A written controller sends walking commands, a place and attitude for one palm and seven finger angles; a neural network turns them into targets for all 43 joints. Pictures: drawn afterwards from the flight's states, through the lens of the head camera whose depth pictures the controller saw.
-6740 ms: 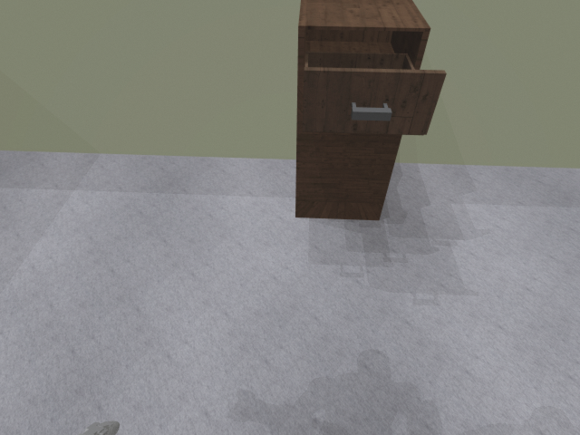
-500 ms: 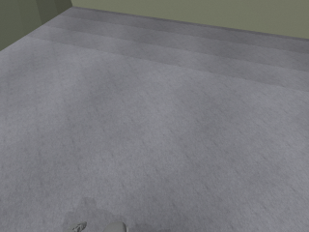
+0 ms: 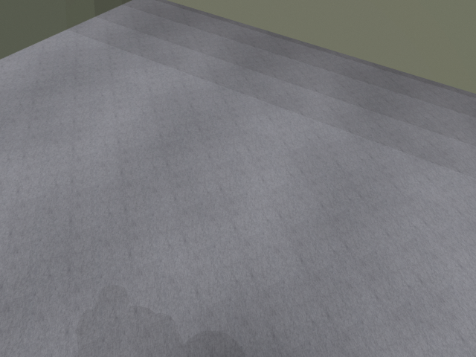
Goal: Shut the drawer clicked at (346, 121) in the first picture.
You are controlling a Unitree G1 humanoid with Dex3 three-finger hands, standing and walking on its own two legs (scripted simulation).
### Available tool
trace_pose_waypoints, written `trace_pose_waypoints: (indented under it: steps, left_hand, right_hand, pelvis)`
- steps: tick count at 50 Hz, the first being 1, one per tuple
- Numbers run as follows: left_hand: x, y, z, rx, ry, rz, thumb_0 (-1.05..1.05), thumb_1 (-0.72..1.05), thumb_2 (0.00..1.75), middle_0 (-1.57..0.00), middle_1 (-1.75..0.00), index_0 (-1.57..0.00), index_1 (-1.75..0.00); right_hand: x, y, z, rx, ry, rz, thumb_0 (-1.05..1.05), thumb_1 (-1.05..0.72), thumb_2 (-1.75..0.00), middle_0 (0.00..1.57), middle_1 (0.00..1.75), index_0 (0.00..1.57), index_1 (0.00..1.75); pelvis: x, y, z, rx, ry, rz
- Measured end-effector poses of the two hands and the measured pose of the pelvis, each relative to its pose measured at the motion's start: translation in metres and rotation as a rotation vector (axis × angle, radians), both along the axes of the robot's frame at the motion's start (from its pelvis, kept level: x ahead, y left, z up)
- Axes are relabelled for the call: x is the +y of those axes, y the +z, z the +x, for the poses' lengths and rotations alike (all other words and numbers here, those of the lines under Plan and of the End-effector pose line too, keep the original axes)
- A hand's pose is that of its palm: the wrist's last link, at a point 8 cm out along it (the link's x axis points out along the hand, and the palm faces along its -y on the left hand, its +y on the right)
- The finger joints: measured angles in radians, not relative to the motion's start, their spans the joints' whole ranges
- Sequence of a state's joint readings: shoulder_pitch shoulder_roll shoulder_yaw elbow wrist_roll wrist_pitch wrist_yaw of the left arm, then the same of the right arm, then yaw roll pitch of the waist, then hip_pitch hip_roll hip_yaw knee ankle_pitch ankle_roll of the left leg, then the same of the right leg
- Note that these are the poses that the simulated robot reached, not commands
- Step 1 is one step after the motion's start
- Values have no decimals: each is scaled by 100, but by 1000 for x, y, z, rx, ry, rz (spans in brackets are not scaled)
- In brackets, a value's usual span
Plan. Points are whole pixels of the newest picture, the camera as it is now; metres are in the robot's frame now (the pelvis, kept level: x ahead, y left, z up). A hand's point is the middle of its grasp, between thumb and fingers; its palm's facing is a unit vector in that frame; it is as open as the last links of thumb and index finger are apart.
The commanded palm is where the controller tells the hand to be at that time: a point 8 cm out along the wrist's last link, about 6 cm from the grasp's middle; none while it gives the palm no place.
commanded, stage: turn to face it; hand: left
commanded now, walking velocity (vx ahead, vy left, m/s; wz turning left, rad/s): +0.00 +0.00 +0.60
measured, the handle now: out of the picture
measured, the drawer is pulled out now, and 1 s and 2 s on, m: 0.30 0.30 0.30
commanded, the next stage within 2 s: none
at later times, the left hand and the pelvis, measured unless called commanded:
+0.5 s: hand out of the picture +0.01 +0.15 -0.14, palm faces +0.31 -0.90 -0.31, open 7.3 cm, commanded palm none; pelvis -0.02 -0.08 +0.00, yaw +18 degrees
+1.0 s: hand out of the picture -0.15 +0.16 -0.18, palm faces +0.64 -0.72 -0.27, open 7.4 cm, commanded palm none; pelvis -0.03 -0.04 -0.01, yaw +37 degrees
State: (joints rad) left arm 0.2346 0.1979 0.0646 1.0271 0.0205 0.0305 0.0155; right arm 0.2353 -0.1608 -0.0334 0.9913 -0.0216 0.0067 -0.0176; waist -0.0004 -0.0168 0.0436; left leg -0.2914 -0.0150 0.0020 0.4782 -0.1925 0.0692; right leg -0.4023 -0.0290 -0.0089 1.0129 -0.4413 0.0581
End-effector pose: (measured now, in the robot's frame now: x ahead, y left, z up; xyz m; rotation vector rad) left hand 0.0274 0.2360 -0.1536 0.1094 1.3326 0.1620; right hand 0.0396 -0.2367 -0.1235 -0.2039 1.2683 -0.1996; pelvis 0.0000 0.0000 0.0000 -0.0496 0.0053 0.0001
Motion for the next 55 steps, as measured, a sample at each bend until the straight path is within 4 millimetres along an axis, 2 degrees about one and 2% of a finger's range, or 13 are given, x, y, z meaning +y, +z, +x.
trace_pose_waypoints:
  steps: [4, 8, 15, 19, 22, 29, 32, 35, 38, 42, 45, 49, 55]
  left_hand:
    - [11, 8, 11, -47, 24, 37, 0, 91, 90, -20, -30, -20, -30]
    - [14, 17, 24, -107, 46, 72, 0, 91, 90, -19, -30, -20, -30]
    - [-7, 34, 33, -215, 85, 122, 0, 91, 90, -19, -30, -20, -30]
    - [-26, 40, 13, -239, 125, 164, 0, 91, 90, -20, -30, -20, -30]
    - [-40, 49, -14, -205, 175, 175, 0, 91, 90, -20, -30, -20, -30]
    - [-64, 49, -66, -142, 292, 164, 0, 91, 90, -20, -30, -20, -30]
    - [-73, 43, -92, -107, 354, 147, 0, 91, 90, -20, -30, -20, -30]
    - [-80, 36, -122, -52, 417, 126, 0, 91, 90, -20, -30, -20, -30]
    - [-84, 27, -156, 13, 482, 101, 0, 91, 90, -20, -30, -20, -30]
    - [-80, 9, -201, 82, 574, 70, 0, 91, 90, -20, -30, -20, -30]
    - [-70, -4, -223, 118, 627, 60, 0, 91, 90, -20, -30, -20, -30]
    - [-53, 1, -221, 83, 665, 78, 1, 91, 90, -20, -30, -20, -30]
    - [-30, 18, -187, -65, 684, 135, 1, 91, 90, -19, -30, -20, -30]
  right_hand:
    - [-4, -1, -10, 40, 11, 3, 0, -93, -90, 20, 30, 21, 30]
    - [-14, -4, -18, 69, 26, 11, 0, -92, -90, 20, 30, 21, 30]
    - [-46, -18, -17, 89, 78, 34, 0, -91, -90, 20, 30, 21, 30]
    - [-70, -32, -1, 70, 115, 54, 0, -91, -90, 20, 30, 21, 30]
    - [-80, -28, 17, 51, 168, 59, 1, -91, -90, 20, 30, 20, 30]
    - [-87, -23, 60, 36, 304, 55, 0, -91, -90, 20, 30, 20, 30]
    - [-78, -23, 80, 46, 373, 44, 0, -91, -90, 19, 30, 20, 30]
    - [-58, -21, 105, 33, 447, 38, 1, -91, -90, 19, 30, 20, 30]
    - [-28, -18, 133, -10, 530, 38, 1, -91, -90, 19, 30, 20, 30]
    - [25, -12, 167, -105, 648, 39, 1, -91, -90, 19, 30, 20, 30]
    - [57, -6, 181, -179, 711, 45, 0, -91, -90, 19, 30, 20, 30]
    - [77, 7, 183, -200, 754, 45, 0, -91, -90, 20, 30, 20, 30]
    - [81, 5, 176, -155, 787, 61, 0, -91, -90, 20, 30, 21, 30]
  pelvis:
    - [-2, 2, -4, 12, 42, 0]
    - [-10, 1, -10, 19, 91, 4]
    - [-39, -3, -20, 26, 181, 21]
    - [-61, -10, -24, 22, 224, 49]
    - [-70, -2, -24, 11, 276, 72]
    - [-81, 3, -23, 6, 382, 103]
    - [-80, 1, -23, 12, 427, 103]
    - [-76, 0, -24, 19, 466, 99]
    - [-68, -3, -27, 26, 502, 90]
    - [-52, -14, -32, 32, 557, 68]
    - [-43, -20, -35, 27, 590, 68]
    - [-38, -12, -35, 12, 632, 49]
    - [-40, -5, -30, 3, 700, 41]
